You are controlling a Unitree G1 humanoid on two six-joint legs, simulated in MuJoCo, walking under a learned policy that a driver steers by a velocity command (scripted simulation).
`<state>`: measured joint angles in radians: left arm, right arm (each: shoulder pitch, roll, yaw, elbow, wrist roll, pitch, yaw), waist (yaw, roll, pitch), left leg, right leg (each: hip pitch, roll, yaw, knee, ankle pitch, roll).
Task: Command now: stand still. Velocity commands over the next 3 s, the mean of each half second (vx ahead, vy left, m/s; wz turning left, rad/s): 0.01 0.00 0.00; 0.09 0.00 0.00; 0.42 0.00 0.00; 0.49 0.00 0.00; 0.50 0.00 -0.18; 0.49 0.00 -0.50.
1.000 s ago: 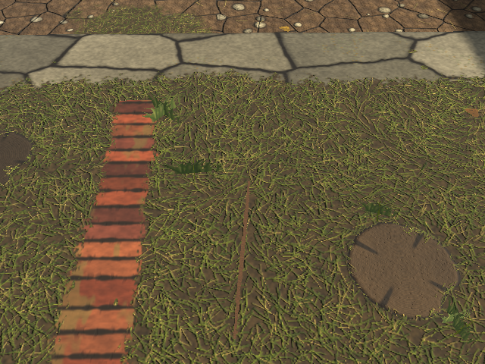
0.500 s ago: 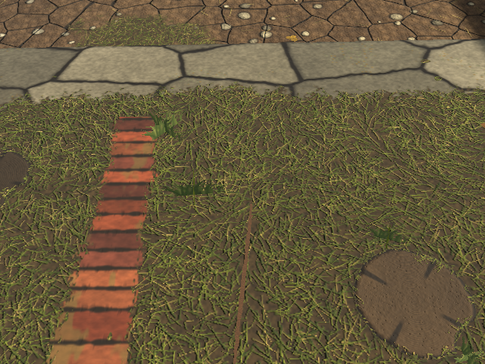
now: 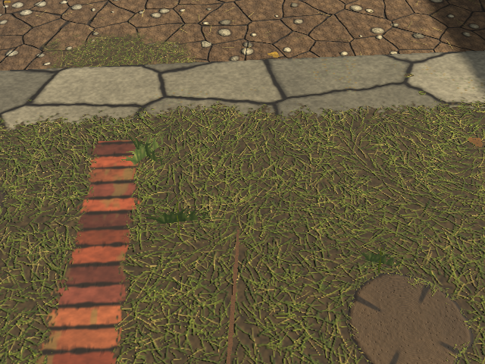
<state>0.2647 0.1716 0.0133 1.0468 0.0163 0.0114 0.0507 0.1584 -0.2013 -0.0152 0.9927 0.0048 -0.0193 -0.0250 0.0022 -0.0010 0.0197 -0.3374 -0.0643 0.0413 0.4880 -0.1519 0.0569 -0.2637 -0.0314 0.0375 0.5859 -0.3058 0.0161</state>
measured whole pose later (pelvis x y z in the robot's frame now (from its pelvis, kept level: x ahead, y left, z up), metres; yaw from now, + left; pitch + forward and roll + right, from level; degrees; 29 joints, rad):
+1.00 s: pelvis +0.08 -0.01 +0.00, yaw +2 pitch +0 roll +0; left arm 0.45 0.20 0.05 1.09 -0.02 -0.07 0.03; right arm 0.21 -0.20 -0.04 1.09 0.04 -0.07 0.00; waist 0.03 -0.03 0.00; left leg -0.38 0.03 0.05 0.76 -0.42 0.08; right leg -0.05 0.00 -0.01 0.42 -0.37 -0.02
